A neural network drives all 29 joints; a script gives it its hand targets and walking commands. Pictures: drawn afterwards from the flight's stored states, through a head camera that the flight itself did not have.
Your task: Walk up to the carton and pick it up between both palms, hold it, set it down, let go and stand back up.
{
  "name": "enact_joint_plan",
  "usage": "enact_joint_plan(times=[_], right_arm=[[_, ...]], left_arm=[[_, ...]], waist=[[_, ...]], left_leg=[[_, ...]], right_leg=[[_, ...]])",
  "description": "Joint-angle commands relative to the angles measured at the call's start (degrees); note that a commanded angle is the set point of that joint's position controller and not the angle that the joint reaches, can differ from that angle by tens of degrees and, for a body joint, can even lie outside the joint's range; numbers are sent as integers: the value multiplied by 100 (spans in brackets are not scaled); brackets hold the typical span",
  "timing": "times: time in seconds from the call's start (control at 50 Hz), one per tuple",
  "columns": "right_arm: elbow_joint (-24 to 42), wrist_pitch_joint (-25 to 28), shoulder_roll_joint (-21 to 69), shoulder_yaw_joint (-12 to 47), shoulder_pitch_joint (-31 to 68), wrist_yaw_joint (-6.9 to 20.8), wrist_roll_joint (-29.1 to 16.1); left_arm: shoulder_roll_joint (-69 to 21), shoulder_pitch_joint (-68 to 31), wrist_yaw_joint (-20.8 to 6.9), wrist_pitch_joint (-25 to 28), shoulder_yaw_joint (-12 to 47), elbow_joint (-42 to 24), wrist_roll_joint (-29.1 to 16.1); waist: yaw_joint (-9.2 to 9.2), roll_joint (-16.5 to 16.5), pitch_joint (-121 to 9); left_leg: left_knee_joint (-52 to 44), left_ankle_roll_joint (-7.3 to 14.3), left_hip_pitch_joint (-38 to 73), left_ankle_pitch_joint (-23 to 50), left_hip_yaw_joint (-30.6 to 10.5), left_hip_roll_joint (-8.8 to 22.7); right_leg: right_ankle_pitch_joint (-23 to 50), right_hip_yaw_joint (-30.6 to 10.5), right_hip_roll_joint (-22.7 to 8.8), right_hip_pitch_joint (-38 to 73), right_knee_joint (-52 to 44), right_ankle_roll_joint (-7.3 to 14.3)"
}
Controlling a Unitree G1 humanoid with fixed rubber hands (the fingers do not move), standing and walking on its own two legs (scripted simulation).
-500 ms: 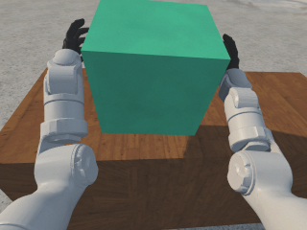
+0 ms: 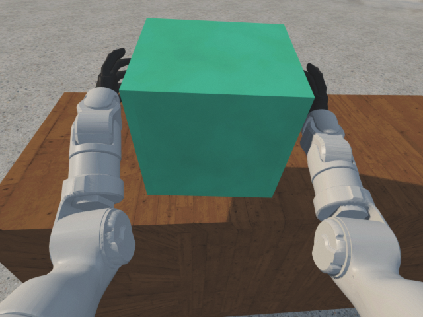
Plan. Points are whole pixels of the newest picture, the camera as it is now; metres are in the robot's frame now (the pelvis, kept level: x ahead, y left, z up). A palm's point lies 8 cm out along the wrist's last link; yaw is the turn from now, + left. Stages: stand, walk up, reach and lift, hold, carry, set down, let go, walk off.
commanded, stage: set down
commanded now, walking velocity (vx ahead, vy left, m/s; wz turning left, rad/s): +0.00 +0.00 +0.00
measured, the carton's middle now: (212, 113) +0.46 -0.02 +0.19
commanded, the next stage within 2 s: none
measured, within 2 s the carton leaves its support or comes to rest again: rests again in 1.90 s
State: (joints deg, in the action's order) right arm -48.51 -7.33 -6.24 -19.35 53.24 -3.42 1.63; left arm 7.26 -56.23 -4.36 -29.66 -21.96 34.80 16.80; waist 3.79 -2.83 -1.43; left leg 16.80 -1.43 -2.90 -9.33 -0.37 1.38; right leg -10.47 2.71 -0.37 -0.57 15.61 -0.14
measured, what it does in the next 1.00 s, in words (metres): stands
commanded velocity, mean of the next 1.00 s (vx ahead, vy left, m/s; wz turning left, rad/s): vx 0.00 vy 0.00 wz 0.00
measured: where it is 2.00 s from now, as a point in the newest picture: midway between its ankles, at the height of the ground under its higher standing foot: outside the picture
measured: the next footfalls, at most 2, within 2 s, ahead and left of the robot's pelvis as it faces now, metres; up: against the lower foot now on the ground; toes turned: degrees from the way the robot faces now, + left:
none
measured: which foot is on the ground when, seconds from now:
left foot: down 0.00-1.00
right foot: down 0.00-1.00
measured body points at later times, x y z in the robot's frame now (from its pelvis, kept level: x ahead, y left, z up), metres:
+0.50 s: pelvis +0.00 +0.00 +0.00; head -0.02 +0.02 +0.45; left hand +0.44 +0.17 +0.22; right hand +0.42 -0.19 +0.21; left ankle +0.00 +0.13 -0.75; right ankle -0.02 -0.11 -0.75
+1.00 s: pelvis +0.01 +0.00 +0.00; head +0.01 +0.02 +0.45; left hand +0.46 +0.16 +0.19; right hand +0.43 -0.20 +0.17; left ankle +0.00 +0.13 -0.75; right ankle -0.02 -0.11 -0.75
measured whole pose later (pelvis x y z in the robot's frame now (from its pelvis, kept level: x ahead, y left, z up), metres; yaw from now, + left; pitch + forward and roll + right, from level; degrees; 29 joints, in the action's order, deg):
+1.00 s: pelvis +0.01 +0.00 +0.00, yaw -1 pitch +0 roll +0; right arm -49.3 -3.9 -2.5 -30.2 50.3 -0.9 13.1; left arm 5.6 -57.3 -3.4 -19.2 -26.5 48.0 17.2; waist 1.3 -2.0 -1.6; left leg 16.8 -1.2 -6.5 -10.1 1.1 1.4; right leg -11.4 1.4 -0.4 -5.4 17.0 -0.6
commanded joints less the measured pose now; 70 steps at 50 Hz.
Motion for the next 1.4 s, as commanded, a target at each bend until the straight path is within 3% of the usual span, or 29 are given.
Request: enact_joint_plan(times=[0.0, 0.1, 0.14, 0.18, 0.22, 0.24, 0.3, 0.34, 0.38, 0.4, 0.44, 0.48, 0.5, 0.54, 0.58, 0.62, 0.68, 0.74, 0.78, 0.84, 0.94, 0.96, 1.04, 1.06, 1.12, 1.24, 1.26, 1.3, 1.38], right_arm=[[960, 234, 2045, 1425, 3802, 716, -195], [627, 172, 1973, 1133, 3638, 766, 13], [744, 332, 2164, 1101, 3802, 771, 68], [825, 399, 2219, 1166, 3823, 778, 68], [709, 446, 2160, 1067, 3795, 808, 183], [718, 471, 2182, 1062, 3723, 827, 252], [518, 352, 2104, 778, 3597, 868, 462], [437, 305, 2106, 495, 3563, 899, 658], [601, 410, 2300, 527, 3649, 883, 690], [805, 499, 2405, 641, 3796, 888, 647], [642, 580, 2479, 614, 3744, 898, 658], [298, 567, 2339, 525, 3583, 918, 667], [160, 508, 2300, 443, 3421, 930, 732], [121, 353, 2242, 325, 3372, 951, 875], [245, 329, 2283, 340, 3449, 990, 842], [478, 402, 2381, 376, 3674, 1016, 904], [448, 591, 2543, 366, 3617, 1017, 978], [133, 602, 2385, 171, 3365, 1025, 1073], [182, 608, 2432, 230, 3283, 1021, 1055], [283, 629, 2539, 347, 3326, 1001, 1027], [540, 613, 2710, 553, 3554, 1000, 1015], [558, 602, 2718, 568, 3518, 1000, 1031], [283, 709, 2809, 486, 3319, 1003, 1140], [197, 654, 2739, 318, 3238, 995, 1221], [152, 590, 2759, 179, 3201, 997, 1367], [109, 706, 2753, -21, 3113, 1056, 1547], [72, 689, 2784, 22, 3103, 1079, 1541], [135, 767, 2731, -15, 3140, 1089, 1494], [110, 805, 2797, 46, 3135, 1118, 1532]], left_arm=[[-2386, -2746, -684, 240, 1287, -258, -528], [-2263, -2869, -767, 257, 1084, -69, -376], [-2441, -3121, -707, 426, 1213, -182, -496], [-2426, -3088, -625, 538, 1201, -171, -447], [-2479, -2912, -595, 579, 1064, 99, -355], [-2468, -2828, -597, 622, 1101, 132, -405], [-2268, -2875, -660, 585, 842, 404, -270], [-2263, -3060, -674, 639, 762, 550, -262], [-2381, -3242, -631, 789, 954, 405, -385], [-2435, -3275, -585, 878, 1028, 331, -455], [-2485, -3336, -478, 1063, 1078, 360, -443], [-2453, -3257, -460, 1086, 1056, 516, -350], [-2419, -3080, -473, 1025, 937, 714, -260], [-2225, -2796, -584, 880, 575, 1088, -129], [-2237, -3005, -621, 883, 593, 867, -207], [-2269, -3159, -571, 969, 575, 892, -249], [-2461, -3326, -426, 1214, 815, 787, -356], [-2560, -3050, -408, 1227, 785, 893, -252], [-2572, -2871, -447, 1182, 839, 953, -290], [-2627, -2911, -462, 1216, 869, 857, -371], [-2438, -2974, -504, 1282, 619, 1028, -286], [-2471, -3011, -487, 1317, 649, 961, -280], [-2498, -3041, -437, 1484, 704, 1093, -292], [-2450, -3046, -475, 1477, 630, 1229, -237], [-2463, -3010, -562, 1478, 481, 1364, -190], [-2661, -3192, -456, 1647, 692, 1242, -313], [-2659, -3092, -441, 1632, 602, 1343, -264], [-2783, -2976, -421, 1631, 678, 1381, -207], [-2709, -3021, -419, 1706, 574, 1381, -144]], waist=[[-91, 202, -1902], [-16, 235, -1450], [9, 246, -1899], [-124, 299, -2299], [-214, 332, -2176], [-170, 175, -2155], [-147, 32, -1674], [-73, 190, -1633], [-58, 261, -2113], [-153, 294, -2440], [-174, 412, -2711], [-97, 613, -2328], [-106, 609, -1979], [-190, 227, -1395], [-221, 227, -1614], [-323, 175, -1989], [-262, 267, -2681], [-188, 503, -2377], [-151, 371, -2270], [-148, 406, -2464], [-413, 101, -2457], [-441, 180, -2474], [-359, 226, -2516], [-324, 330, -2315], [-249, 131, -2040], [-112, 357, -2579], [-221, 293, -2429], [-215, 529, -2464], [-356, 345, -2469]], left_leg=[[168, -157, 744, 2161, 462, -332], [-77, -63, 621, 1449, 500, -318], [34, -114, 736, 1824, 496, -311], [111, -141, 896, 2040, 526, -319], [96, -154, 852, 2028, 554, -296], [72, -132, 861, 1977, 532, -261], [-138, 21, 527, 1295, 556, -300], [-266, 37, 424, 887, 567, -292], [-143, -32, 576, 1158, 595, -288], [-24, -76, 684, 1490, 598, -281], [134, -154, 921, 2019, 626, -266], [130, -226, 1004, 2028, 602, -244], [95, -234, 972, 1975, 599, -230], [-150, -53, 498, 1310, 591, -260], [-258, 23, 365, 1152, 582, -254], [-158, 1, 453, 1288, 597, -258], [96, -96, 877, 2041, 621, -236], [240, -233, 1192, 2484, 609, -171], [332, -260, 1187, 2717, 585, -147], [352, -212, 919, 2670, 590, -227], [106, 2, 380, 2161, 597, -270], [83, 13, 322, 2104, 627, -270], [201, -69, 357, 2423, 637, -241], [171, -66, 373, 2176, 654, -263], [3, -16, 380, 1838, 691, -264], [217, -136, 935, 2403, 595, -195], [236, -151, 1039, 2508, 612, -172], [340, -224, 1143, 2681, 615, -168], [275, -151, 765, 2501, 664, -185]], right_leg=[[2302, 408, 265, 635, 138, -347], [1510, 430, 223, 175, -29, -334], [1826, 486, 232, 206, 59, -330], [2092, 435, 235, 355, 91, -354], [1975, 461, 260, 387, 89, -357], [1908, 489, 303, 404, 52, -360], [1579, 422, 206, 206, -10, -379], [1247, 430, 140, 43, -22, -354], [1428, 461, 159, 40, 25, -346], [1722, 464, 183, 208, 108, -353], [2088, 460, 205, 199, 201, -364], [1855, 447, 216, 24, 84, -310], [1652, 465, 228, -48, 27, -308], [1325, 432, 177, 46, -56, -369], [1408, 431, 149, 98, 45, -380], [1504, 430, 179, 146, 107, -409], [2050, 442, 198, 27, 193, -398], [1932, 486, 260, -245, 128, -324], [2065, 529, 305, -247, 104, -342], [2506, 464, 262, -18, 248, -394], [2771, 379, 179, 432, 389, -540], [2796, 361, 151, 497, 422, -544], [3031, 365, 154, 375, 445, -518], [2827, 338, 145, 347, 405, -508], [2436, 357, 130, 182, 300, -558], [2205, 484, 201, -349, 233, -460], [2135, 494, 206, -375, 182, -443], [2085, 492, 239, -461, 131, -397], [2271, 463, 208, -263, 197, -437]])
